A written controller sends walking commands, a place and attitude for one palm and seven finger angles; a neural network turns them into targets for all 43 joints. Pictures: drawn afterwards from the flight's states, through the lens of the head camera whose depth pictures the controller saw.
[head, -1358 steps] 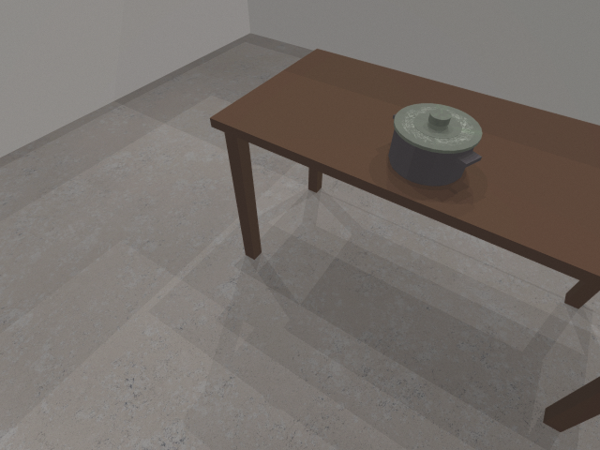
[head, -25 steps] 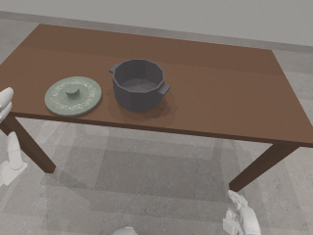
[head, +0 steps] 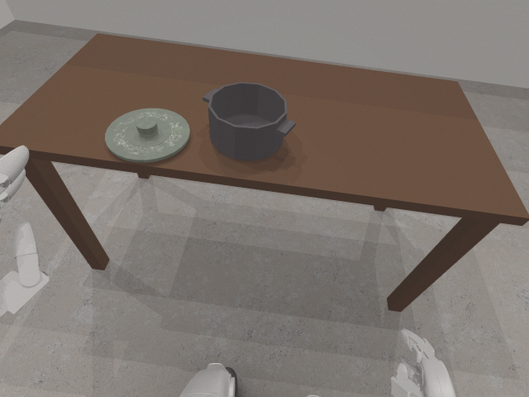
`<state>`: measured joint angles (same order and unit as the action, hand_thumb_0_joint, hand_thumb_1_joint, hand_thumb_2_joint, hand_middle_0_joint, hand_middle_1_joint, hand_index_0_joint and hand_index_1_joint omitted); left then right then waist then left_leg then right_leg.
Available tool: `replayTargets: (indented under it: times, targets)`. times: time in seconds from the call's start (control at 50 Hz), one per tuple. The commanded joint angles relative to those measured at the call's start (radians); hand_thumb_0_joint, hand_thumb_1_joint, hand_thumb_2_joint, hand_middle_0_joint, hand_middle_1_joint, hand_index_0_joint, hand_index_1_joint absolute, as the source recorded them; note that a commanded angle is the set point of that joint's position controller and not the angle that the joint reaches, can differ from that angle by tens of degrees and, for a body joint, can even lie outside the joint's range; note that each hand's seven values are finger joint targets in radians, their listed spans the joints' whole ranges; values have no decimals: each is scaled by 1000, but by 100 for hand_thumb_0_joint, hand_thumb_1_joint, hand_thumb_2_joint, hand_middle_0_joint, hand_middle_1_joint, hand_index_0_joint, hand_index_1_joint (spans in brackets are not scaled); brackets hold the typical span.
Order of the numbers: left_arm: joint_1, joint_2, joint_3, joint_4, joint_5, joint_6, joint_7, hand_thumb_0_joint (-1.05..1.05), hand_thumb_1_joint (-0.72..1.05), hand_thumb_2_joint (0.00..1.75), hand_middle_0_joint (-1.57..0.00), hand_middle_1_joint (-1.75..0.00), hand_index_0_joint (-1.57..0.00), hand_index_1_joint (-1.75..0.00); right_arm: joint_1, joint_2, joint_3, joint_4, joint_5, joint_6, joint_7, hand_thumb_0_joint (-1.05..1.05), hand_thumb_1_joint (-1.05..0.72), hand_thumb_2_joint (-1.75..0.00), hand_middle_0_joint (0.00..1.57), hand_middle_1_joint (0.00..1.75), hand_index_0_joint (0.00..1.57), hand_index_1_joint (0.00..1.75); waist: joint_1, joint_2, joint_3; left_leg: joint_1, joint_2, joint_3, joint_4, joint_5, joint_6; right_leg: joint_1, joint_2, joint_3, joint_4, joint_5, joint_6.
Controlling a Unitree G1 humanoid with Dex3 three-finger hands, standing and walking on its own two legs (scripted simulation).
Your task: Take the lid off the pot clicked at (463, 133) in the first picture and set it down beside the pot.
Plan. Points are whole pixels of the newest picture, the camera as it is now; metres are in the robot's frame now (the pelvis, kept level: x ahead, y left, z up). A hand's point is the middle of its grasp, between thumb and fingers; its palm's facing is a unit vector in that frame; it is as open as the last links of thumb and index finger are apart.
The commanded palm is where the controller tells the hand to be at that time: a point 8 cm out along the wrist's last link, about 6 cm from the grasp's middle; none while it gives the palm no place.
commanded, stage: stop stepping back and stand still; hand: left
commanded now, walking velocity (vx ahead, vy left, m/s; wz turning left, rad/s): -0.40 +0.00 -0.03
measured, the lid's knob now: (146, 125) +0.70 +0.32 -0.04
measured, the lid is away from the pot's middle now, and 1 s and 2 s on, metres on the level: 0.25 0.25 0.25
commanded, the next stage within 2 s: let the arm hang, fingers relaxed in 1.48 s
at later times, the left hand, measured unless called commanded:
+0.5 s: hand out of the picture +0.10 +0.24 +0.18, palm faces +0.28 -0.87 -0.41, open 7.4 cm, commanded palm +0.05 +0.29 +0.20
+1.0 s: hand out of the picture +0.10 +0.28 -0.07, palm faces +0.14 -0.95 -0.29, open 7.4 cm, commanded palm none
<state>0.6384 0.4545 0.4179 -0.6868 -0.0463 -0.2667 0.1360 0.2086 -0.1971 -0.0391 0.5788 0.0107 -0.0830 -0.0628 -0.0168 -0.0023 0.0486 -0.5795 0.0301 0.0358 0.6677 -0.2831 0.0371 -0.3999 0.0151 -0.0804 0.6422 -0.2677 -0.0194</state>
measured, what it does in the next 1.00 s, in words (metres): steps on the spot: left foot, then right foot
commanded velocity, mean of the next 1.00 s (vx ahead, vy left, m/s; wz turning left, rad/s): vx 0.12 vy -0.02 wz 0.00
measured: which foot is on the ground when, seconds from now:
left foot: down 0.00-0.02, up 0.04-0.14, down 0.16-1.00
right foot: down 0.00-0.16, up 0.18-0.36, down 0.38-1.00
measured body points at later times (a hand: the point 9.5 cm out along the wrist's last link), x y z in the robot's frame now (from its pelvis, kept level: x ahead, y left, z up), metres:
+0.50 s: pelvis -0.09 +0.02 +0.02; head -0.10 +0.04 +0.46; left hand +0.08 +0.29 +0.20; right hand +0.04 -0.22 -0.07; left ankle -0.05 +0.12 -0.68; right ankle -0.08 -0.09 -0.72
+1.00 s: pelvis -0.07 +0.06 +0.00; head -0.09 +0.07 +0.45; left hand +0.09 +0.33 -0.05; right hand +0.05 -0.19 -0.11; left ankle -0.08 +0.16 -0.72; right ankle -0.08 -0.06 -0.72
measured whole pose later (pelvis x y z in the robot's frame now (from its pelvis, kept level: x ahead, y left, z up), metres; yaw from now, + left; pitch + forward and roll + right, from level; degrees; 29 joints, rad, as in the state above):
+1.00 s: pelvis -0.07 +0.06 +0.00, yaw +4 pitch +1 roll -2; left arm 0.29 0.24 0.08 0.40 0.04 0.03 0.03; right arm 0.27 -0.23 -0.03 0.75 -0.01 0.00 0.03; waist -0.03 0.01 -0.07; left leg -0.34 0.03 0.03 0.70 -0.35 0.02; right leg -0.30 -0.03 -0.12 0.67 -0.38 0.00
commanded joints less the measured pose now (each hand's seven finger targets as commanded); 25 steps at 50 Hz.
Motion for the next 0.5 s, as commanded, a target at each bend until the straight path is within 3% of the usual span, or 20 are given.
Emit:
replayTargets:
  times: [0.0,0.02,0.04,0.06,0.08,0.1,0.12,0.14,0.16,0.18,0.2,0.22,0.24,0.28,0.32,0.34,0.36,0.38,0.42,0.48]
  targets:
    - [-226,-72,-290,651,99,169,-68,0,90,90,-20,-30,-20,-30,-22,-236,-90,102,-36,-29,61,0,-90,-90,20,30,20,30,-125,-59,-172,197,-15,-71,489,4,-73,-166,-418,255,-201,89,-144]
    - [-224,122,93,-268,-16,14,15,0,90,90,-20,-30,-20,-30,-21,-106,-87,-172,-8,-20,23,0,-90,-90,20,30,20,30,-9,-262,-185,437,-63,-99,549,-260,-76,-411,-385,389,-394,-79,-170]
    - [-133,131,32,-192,-6,16,5,0,90,90,-20,-30,-20,-30,-84,-108,-42,-142,-3,7,10,0,-90,-90,20,30,20,30,-24,-224,-178,349,-7,-93,597,-204,-42,-367,-365,328,-350,-252,-159]
    - [-103,173,77,-204,2,13,9,0,90,90,-20,-30,-20,-30,-81,-84,-44,-163,18,14,6,0,-90,-90,20,30,20,30,-8,-279,-73,313,30,-119,493,-299,-25,-420,-341,295,-350,-346,-129]
    - [-78,142,47,-211,-2,36,10,0,90,90,-20,-30,-20,-30,-103,-81,-10,-173,5,30,6,0,-90,-90,20,30,20,30,-19,-210,-56,292,26,-78,306,-258,-14,-355,-252,199,-267,-313,-72]
    - [-115,148,39,-293,-5,28,15,0,90,90,-20,-30,-20,-30,-110,-104,-5,-192,13,23,-2,0,-90,-90,20,30,20,30,-22,-97,-41,282,27,-79,62,-253,-7,-318,-216,178,-178,-332,-32]
    - [-144,145,34,-324,-1,14,21,0,90,90,-20,-30,-20,-30,-109,-120,5,-187,16,5,-11,0,-90,-90,20,30,20,30,-27,125,4,254,52,-126,-161,-252,7,-295,-149,143,-16,-301,-12]
    - [-133,133,47,-329,-3,2,37,0,90,90,-20,-30,-20,-30,-108,-135,11,-179,6,-27,-18,0,-90,-90,20,30,20,30,-21,408,36,99,173,-305,-441,-349,67,-195,-7,94,278,-255,9]
    - [-132,134,56,-325,9,0,49,0,90,90,-20,-30,-20,-30,-88,-95,5,-167,-3,-58,-15,0,-90,-90,20,30,20,30,-21,485,35,-14,256,-387,-490,-289,112,-113,40,100,480,-259,33]
    - [-139,160,80,-306,19,6,45,0,90,90,-20,-30,-20,-30,-67,-92,-14,-148,1,-79,-10,0,-90,-90,20,30,20,30,-7,324,-49,11,243,-294,-429,-119,120,-44,51,105,551,-226,52]
    - [-77,119,71,-223,-1,21,34,0,90,90,-20,-30,-20,-30,-50,-94,-16,-141,18,-81,11,0,-90,-90,20,30,20,30,-14,299,-88,-21,244,-309,-451,-329,103,-18,29,124,574,-209,52]
    - [-81,142,87,-268,-1,31,32,0,90,90,-20,-30,-20,-30,-63,-102,-25,-163,16,-75,25,0,-90,-90,20,30,20,30,-7,257,-84,-54,232,-342,-458,-400,113,0,38,129,561,-204,59]
    - [-61,141,100,-233,4,34,34,0,90,90,-20,-30,-20,-30,-78,-98,-19,-155,13,-73,30,0,-90,-90,20,30,20,30,1,229,-56,-25,223,-305,-417,-365,116,8,10,138,415,-195,50]
    - [25,105,78,-126,0,40,30,0,90,90,-20,-30,-20,-30,-55,-104,-9,-146,19,-53,27,0,-90,-90,20,30,20,30,12,133,-68,18,196,-218,-334,-364,56,155,11,73,63,-176,39]
    - [56,97,56,-74,7,43,14,0,90,90,-20,-30,-20,-30,-64,-108,-5,-166,15,-25,23,0,-90,-90,20,30,20,30,6,59,-83,-5,89,-136,-212,-375,6,280,11,74,-170,-146,4]
    - [10,87,38,-79,4,38,4,0,90,90,-20,-30,-20,-30,-77,-110,-11,-168,14,-10,21,0,-90,-90,20,30,20,30,-4,-37,-64,15,14,-59,-47,-318,-17,217,-59,168,-277,-192,-44]
    - [-24,114,50,-92,-1,33,0,0,90,90,-20,-30,-20,-30,-88,-111,-19,-171,14,-3,20,0,-90,-90,20,30,20,30,-8,-155,-71,37,-31,-27,202,-213,-24,133,-198,400,-403,-265,-111]
    - [-68,143,62,-120,-14,35,3,0,90,90,-20,-30,-20,-30,-81,-109,-16,-162,11,-6,18,0,-90,-90,20,30,20,30,-8,-232,-89,39,-39,-19,349,-138,-23,133,-288,468,-460,-161,-156]
    - [-60,117,39,-111,-11,43,5,0,90,90,-20,-30,-20,-30,-77,-119,-19,-133,21,-14,14,0,-90,-90,20,30,20,30,-8,-223,-115,59,-13,-72,373,-129,-19,124,-276,475,-415,-133,-141]
    - [-9,96,28,-135,-9,42,17,0,90,90,-20,-30,-20,-30,-91,-85,6,-137,13,-3,-3,0,-90,-90,20,30,20,30,-9,-74,-55,225,34,-52,35,-154,-1,17,-248,320,-361,-229,-127]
